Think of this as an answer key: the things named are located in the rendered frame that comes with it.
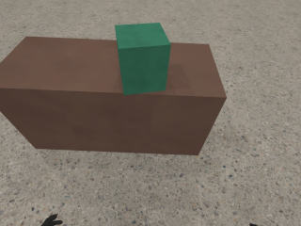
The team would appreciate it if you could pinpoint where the carton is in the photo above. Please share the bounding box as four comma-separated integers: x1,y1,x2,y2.
115,23,171,95

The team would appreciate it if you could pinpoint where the left robot hand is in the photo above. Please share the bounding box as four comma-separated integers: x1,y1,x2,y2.
41,214,63,226

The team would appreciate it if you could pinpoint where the pedestal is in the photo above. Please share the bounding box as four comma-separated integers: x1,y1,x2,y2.
0,36,227,155

